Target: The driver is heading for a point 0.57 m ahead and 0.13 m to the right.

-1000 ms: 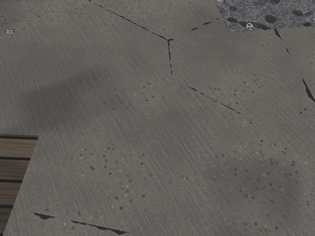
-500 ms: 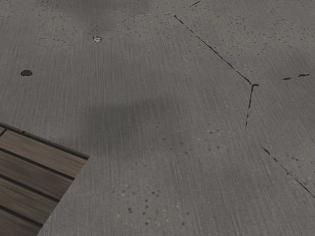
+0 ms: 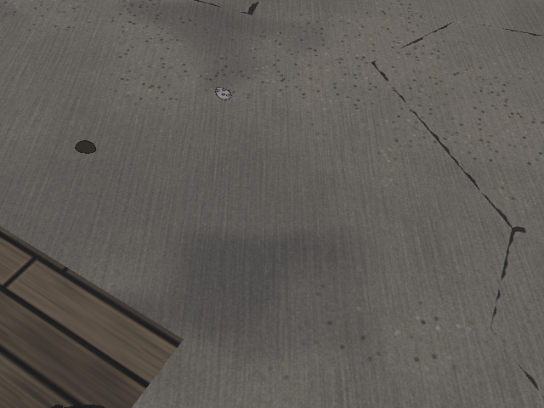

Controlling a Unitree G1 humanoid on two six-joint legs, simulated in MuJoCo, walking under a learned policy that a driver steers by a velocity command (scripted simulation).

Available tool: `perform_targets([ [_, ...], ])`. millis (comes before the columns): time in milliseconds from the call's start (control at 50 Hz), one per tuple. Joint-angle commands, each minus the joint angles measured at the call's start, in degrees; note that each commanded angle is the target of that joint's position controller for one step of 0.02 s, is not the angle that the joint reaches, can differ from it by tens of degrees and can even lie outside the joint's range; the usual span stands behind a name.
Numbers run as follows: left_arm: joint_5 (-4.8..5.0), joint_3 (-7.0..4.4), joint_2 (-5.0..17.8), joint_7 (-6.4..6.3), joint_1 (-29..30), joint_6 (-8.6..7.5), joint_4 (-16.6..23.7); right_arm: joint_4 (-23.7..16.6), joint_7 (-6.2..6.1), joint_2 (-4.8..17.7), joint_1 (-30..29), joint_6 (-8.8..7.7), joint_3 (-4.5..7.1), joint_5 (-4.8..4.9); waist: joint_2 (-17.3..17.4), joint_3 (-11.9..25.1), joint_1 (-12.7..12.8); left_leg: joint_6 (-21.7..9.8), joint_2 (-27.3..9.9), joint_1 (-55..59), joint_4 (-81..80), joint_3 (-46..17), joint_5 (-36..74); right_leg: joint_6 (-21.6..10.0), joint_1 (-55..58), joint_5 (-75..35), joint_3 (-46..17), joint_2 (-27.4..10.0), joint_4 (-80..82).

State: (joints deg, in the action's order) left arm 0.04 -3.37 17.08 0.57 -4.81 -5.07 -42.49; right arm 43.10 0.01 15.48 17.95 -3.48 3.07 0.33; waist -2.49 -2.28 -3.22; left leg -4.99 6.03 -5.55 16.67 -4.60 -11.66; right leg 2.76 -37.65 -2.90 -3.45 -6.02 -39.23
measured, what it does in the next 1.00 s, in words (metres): walks ahead, turning right: right foot, then left foot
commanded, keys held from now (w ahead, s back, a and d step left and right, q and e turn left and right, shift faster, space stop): w+e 0.56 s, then no key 0.44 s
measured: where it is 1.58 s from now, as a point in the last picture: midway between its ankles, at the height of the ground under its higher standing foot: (304, 383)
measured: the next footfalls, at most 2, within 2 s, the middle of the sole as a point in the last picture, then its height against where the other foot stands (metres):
right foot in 0.20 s outside the picture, level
left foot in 0.68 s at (262, 348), level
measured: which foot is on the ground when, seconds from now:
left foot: down 0.00-0.22, up 0.24-0.66, down 0.68-1.00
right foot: up 0.00-0.18, down 0.20-0.70, up 0.72-1.00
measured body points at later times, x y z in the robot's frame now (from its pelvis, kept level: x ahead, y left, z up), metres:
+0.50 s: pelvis +0.29 -0.08 +0.00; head +0.33 -0.10 +0.45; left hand +0.41 +0.18 -0.11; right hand +0.43 -0.37 -0.09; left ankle +0.46 +0.08 -0.69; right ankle +0.27 -0.14 -0.75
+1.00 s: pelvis +0.49 -0.08 -0.01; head +0.52 -0.08 +0.44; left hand +0.71 +0.13 -0.13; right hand +0.52 -0.36 -0.13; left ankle +0.58 +0.00 -0.75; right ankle +0.47 -0.23 -0.74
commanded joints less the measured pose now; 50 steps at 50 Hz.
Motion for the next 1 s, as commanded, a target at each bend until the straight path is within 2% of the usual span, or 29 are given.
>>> perform_targets([
  [20,0.8,-0.06,3.07,0.83,5.92,-0.9,4.26,-1.45,-0.31,9.65,1.89,-1.1,2.29,-0.03,6.77,-0.29,-2.12,-7.15,-14.89,-1.88,-7.02,-5.21,9.77,-1.17,4.05,-7.32,2.31,1.39,5.51],
  [80,1.04,0.05,3.65,1.88,8.36,-1.2,5.6,0.61,-0.32,9.99,3.65,-0.67,2.4,-0.16,5.8,-2.19,-2.84,-6.71,-18.14,6.55,-5.31,-4.67,13.55,-3.61,-1.26,-2.88,2.14,1.9,8.31],
  [100,0.92,-0.09,3.59,2.14,9.39,-0.94,5.9,1.24,-0.51,8.59,4.7,-0.38,1.97,-0.29,4.73,-1.78,-3.07,-6.01,-17.44,12.59,-4.77,-3.51,18.59,-4.51,-5.11,0.34,3.01,3.16,7.66],
  [120,1.35,0.45,2.75,2.64,8.07,-1.13,6.51,1.45,-0.6,11.08,3.64,-0.17,2.65,-0.25,8.64,-2.08,-1.79,-6.19,-20.41,10.94,-2.69,-3.51,21.99,-5.59,-2.94,2.92,2.17,2.44,8.42],
  [140,1.08,0.19,3.85,3.15,5.98,-1.22,5.85,1.08,-0.85,10.76,1.96,0.05,2.64,-0.01,7.38,-1.64,-0.61,-5.34,-20.01,11.99,-0.73,-1.41,30.56,-6.37,-0.86,5.25,3.28,3.43,9.02],
  [180,0.77,-1.29,6.44,3.06,-0.47,-1.01,4.17,0.85,-1.41,11.88,1.29,0.82,2.97,-0.45,7.38,4.72,2.94,-3.24,-18.02,12.42,8.22,1.47,47.93,-8.5,11.02,8.13,6.84,7.99,8.51],
  [200,0.59,-2.55,8.8,2.62,-8.86,-0.75,2.17,0.29,-1.67,11.65,-0.02,1.28,2.68,-0.47,5.45,9.38,7.55,-1.52,-15.77,8.97,19.34,4.08,52.24,-10.23,22.53,5.08,6.94,9.32,10.17],
  [220,0.43,-3.47,12.37,2.03,-17.32,-0.29,1.08,-1.16,-2.09,9.66,1.19,1.16,1.66,-1.56,-0.93,16.33,9.95,0.68,-13.09,-3.4,36.56,5.87,35.22,-13.97,39.39,3.47,-7.0,0.09,9.75],
  [240,1.15,-4.08,14.55,2.04,-18.81,-0.12,1.12,-1.87,-1.11,3.84,6.96,-0.17,-0.01,-1.43,-16.86,21.6,6.28,5.81,0.11,-27.19,58.74,4.94,-11.17,-25.8,57.56,13.02,-37.58,-12.44,16.63],
  [260,1.94,-2.64,9.58,2.07,-18.33,0.06,1.14,-2.0,-0.15,8.52,4.48,-2.15,0.46,-0.58,-8.61,21.51,8.53,4.66,-2.66,-34.82,63.09,-3.79,-17.65,-23.88,59.59,22.72,-41.88,-12.09,21.48],
  [280,1.18,-2.23,8.11,1.63,-16.03,0.3,2.08,-4.05,0.61,9.91,-1.89,-3.41,0.78,1.43,-4.87,14.18,9.16,3.92,-5.35,-37.59,62.44,-3.51,-14.02,-21.42,53.67,22.22,-33.76,-10.43,22.1],
  [300,0.58,-2.19,8.08,1.51,-13.33,0.32,2.54,-5.07,0.61,9.07,-5.46,-4.18,0.49,1.08,1.81,8.33,7.68,3.64,-7.59,-37.17,57.49,-2.48,-10.74,-19.99,45.26,16.36,-27.96,-8.06,23.09],
  [320,0.46,-1.81,6.97,1.29,-11.26,0.25,3.06,-5.48,0.23,9.29,-7.01,-4.26,0.89,-0.47,4.29,5.9,6.19,4.01,-9.41,-35.42,52.14,-1.98,-8.34,-19.4,39.71,10.73,-24.38,-6.55,23.93],
  [340,0.14,-1.54,6.68,1.24,-11.08,0.17,3.46,-5.81,0.09,9.21,-7.43,-4.06,1.04,-1.43,2.63,4.22,5.16,4.42,-9.91,-31.65,49.6,-1.52,-7.72,-19.04,34.98,0.28,-21.29,-4.48,24.17],
  [400,0.65,-1.79,7.17,0.44,-9.74,0.49,4.16,-5.76,-0.17,7.36,-4.61,-2.51,0.86,-1.32,0.11,4.44,2.54,7.11,-10.63,-29.77,41.97,-0.38,-6.46,-19.92,29.6,-0.97,-18.08,-2.94,26.56],
  [500,1.28,-2.51,9.28,-1.14,-13.16,1.42,2.97,-8.26,-0.36,4.57,-14.43,-2.28,-0.14,-1.29,-0.93,2.09,5.91,9.57,-7.94,-25.84,22.11,0.94,11.3,-16.1,23.07,1.97,-12.63,1.59,26.73],
  [580,1.58,-2.49,8.89,-1.66,-16.71,2.52,1.38,-9.6,0.5,5.27,-19.75,-3.22,0.11,-0.48,-2.16,1.91,7.75,8.8,-5.3,-21.97,13.34,0.6,16.62,-14.2,25.47,2.61,-15.05,1.13,22.85],
  [640,0.94,-2.33,7.78,-2.31,-17.52,3.61,0.76,-9.12,1.11,6.81,-18.24,-3.97,0.92,-1.15,-3.78,3.44,6.88,6.23,-4.44,-19.84,9.66,0.37,14.35,-11.89,32.25,-6.1,-17.59,-0.13,15.03],
  [680,0.68,-1.83,6.35,-2.42,-14.97,3.8,1.76,-7.55,0.82,7.79,-11.77,-4.57,1.52,-2.15,-3.73,7.15,2.8,2.97,-5.8,-9.44,4.97,1.49,21.84,-8.79,32.14,-13.4,-16.07,2.86,6.28],
  [700,-0.27,-0.92,4.14,-2.33,-14.31,3.48,3.39,-7.15,0.48,10.71,-5.59,-4.77,2.02,-3.19,0.61,14.67,0.31,-0.74,-14.44,4.92,9.19,-5.38,38.88,-6.48,25.88,-4.06,-13.57,5.72,-5.52],
  [720,0.05,0.18,0.79,-2.03,-25.53,3.16,1.74,-5.96,0.43,12.77,-1.86,-3.62,2.52,-3.18,16.13,22.74,3.22,-12.53,-29.16,23.57,13.23,-22.46,55.17,-2.09,10.19,37.36,-8.65,14.11,-24.43],
  [740,0.69,-0.33,5.77,-1.77,-28.58,3.23,0.71,-4.99,0.99,10.33,0.36,-2.57,2.36,-0.69,15.58,26.09,2.6,-14.24,-31.88,24.01,11.08,-31.5,40.18,-1.21,4.79,43.71,-9.26,11.35,-31.92],
  [760,1.21,-1.34,8.78,-1.99,-22.2,3.97,0.84,-5.85,1.04,7.57,-2.35,-2.01,1.54,-0.31,9.3,18.62,0.85,-11.46,-28.1,17.18,8.78,-26.06,31.43,-0.04,2.6,39.82,-9.14,9.42,-35.09],
  [780,1.01,-1.46,8.77,-2.42,-16.92,4.85,1.8,-6.08,1.11,5.64,-6.33,-1.41,0.6,-0.86,5.48,13.56,1.28,-8.85,-24.63,10.03,6.92,-20.35,26.98,0.65,2.64,36.37,-6.9,7.86,-33.17],
  [820,0.25,-1.23,6.34,-2.64,-14.38,6.47,2.84,-5.57,1.38,3.54,-11.91,-0.92,-0.65,-1.69,7.3,7.3,4.51,-7.0,-20.12,-3.37,3.34,-13.61,24.86,1.32,8.75,32.7,-5.46,4.2,-23.75],
  [880,-0.14,-0.06,2.16,-2.77,-16.12,6.73,1.78,-4.17,1.37,5.51,-13.84,-0.34,0.07,-1.95,11.25,7.29,5.75,-6.98,-16.07,-10.14,1.73,-6.12,31.01,2.08,19.32,29.28,-0.31,4.77,-8.27],
  [920,-0.29,0.05,2.31,-2.66,-15.37,6.7,1.41,-3.02,1.05,6.47,-12.68,0.04,0.32,-1.38,10.74,10.4,5.08,-7.77,-17.15,-8.51,2.07,-6.11,29.84,1.73,23.64,22.69,0.07,4.55,-1.77],
  [960,-0.34,-0.17,2.88,-2.41,-14.49,7.11,0.95,-2.4,0.88,6.66,-13.43,0.63,0.14,-0.83,9.52,10.31,5.44,-6.92,-16.9,-10.24,1.82,-5.87,18.04,0.58,28.28,15.61,0.82,4.79,5.14],
  [1000,-1.37,-0.13,3.05,-2.24,-11.92,7.35,1.55,-1.44,1.04,5.05,-12.89,0.93,-0.7,-0.66,8.25,7.37,5.63,-3.14,-14.24,-14.81,0.94,-5.44,-0.65,-1.44,32.84,9.94,0.32,4.62,12.64],
])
